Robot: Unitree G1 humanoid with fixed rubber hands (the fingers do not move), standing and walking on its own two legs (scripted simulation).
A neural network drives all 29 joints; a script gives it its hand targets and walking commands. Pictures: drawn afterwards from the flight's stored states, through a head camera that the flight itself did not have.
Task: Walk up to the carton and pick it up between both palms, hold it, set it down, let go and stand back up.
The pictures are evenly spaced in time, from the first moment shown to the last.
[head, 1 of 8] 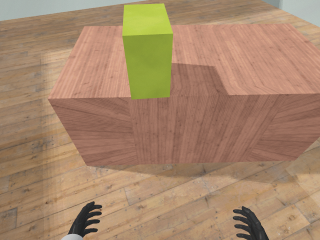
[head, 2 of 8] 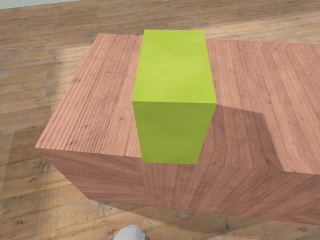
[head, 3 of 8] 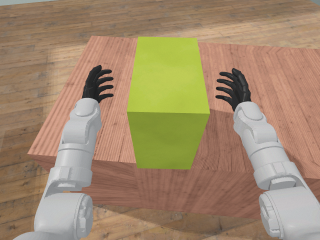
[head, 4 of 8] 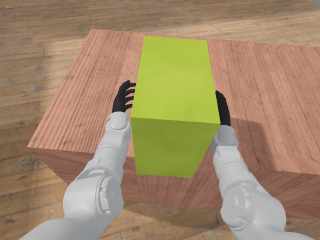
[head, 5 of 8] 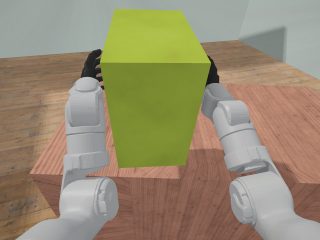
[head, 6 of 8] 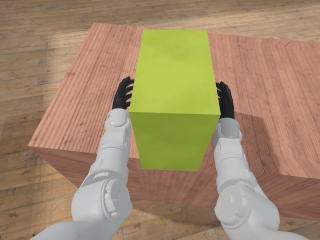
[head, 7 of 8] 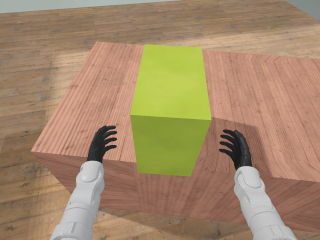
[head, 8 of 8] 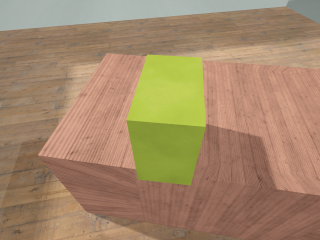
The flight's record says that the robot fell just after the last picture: no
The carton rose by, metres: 0.22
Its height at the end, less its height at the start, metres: +0.00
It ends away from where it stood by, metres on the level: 0.02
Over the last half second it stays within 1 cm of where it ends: yes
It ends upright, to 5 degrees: yes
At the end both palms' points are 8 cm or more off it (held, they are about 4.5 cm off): yes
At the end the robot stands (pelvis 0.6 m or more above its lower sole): yes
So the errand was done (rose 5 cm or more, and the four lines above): yes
